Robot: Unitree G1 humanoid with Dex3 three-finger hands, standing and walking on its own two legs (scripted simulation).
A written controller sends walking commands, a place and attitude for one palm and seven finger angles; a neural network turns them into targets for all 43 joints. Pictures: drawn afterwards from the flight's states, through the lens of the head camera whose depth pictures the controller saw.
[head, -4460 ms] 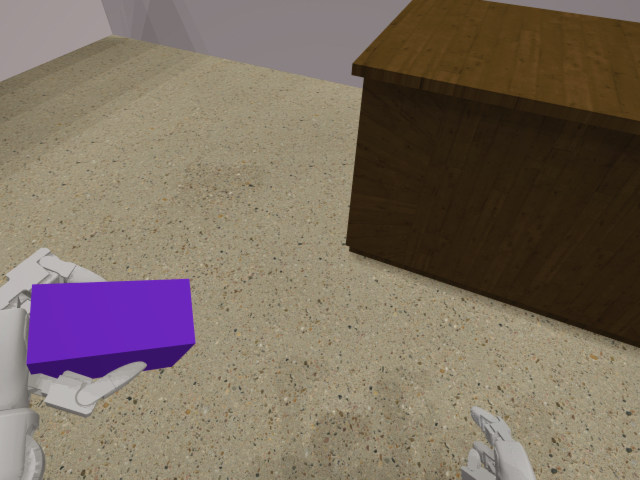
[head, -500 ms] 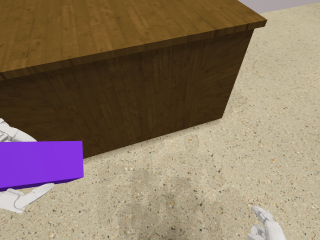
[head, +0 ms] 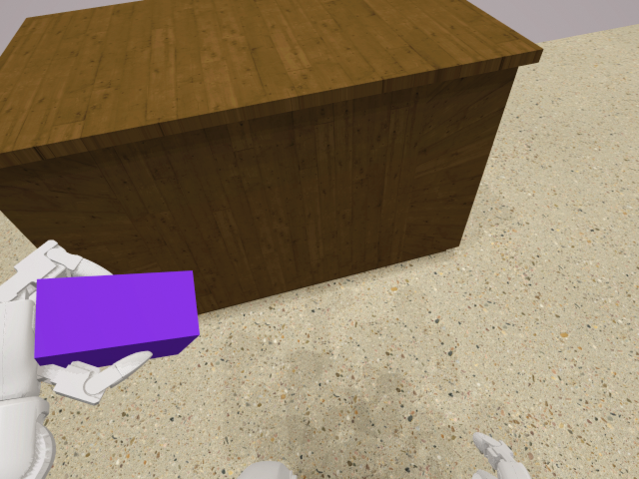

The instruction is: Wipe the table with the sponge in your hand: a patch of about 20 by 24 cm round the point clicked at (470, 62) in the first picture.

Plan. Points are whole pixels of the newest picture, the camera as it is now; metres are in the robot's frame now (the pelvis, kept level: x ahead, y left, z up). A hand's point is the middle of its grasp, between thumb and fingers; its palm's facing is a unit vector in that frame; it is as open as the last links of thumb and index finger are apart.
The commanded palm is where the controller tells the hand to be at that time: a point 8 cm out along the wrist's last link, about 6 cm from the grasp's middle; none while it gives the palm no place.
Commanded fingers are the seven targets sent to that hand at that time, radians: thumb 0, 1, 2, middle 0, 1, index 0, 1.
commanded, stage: take the last steps up to it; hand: left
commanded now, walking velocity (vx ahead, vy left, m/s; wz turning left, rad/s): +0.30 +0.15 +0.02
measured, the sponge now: (142, 320) +0.24 +0.19 +0.15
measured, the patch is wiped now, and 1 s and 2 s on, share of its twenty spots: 0.00 0.00 0.00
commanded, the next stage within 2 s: come to a stop and stand still in 1.60 s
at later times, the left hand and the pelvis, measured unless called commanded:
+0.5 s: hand (91, 232) +0.33 +0.27 +0.17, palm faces +0.37 -0.81 -0.44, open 10.1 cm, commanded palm +0.26 +0.32 +0.18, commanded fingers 0.00 0.10 1.30 -1.20 -1.60 -1.20 -1.60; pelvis +0.10 +0.04 +0.00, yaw -1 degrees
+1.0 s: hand (100, 165) +0.44 +0.31 +0.18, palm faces +0.37 -0.81 -0.45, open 10.1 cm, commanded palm +0.38 +0.36 +0.18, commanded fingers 0.00 0.10 1.30 -1.20 -1.60 -1.20 -1.60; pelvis +0.22 +0.08 +0.00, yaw -1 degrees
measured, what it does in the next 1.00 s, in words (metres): walks ahead: left foot, then right foot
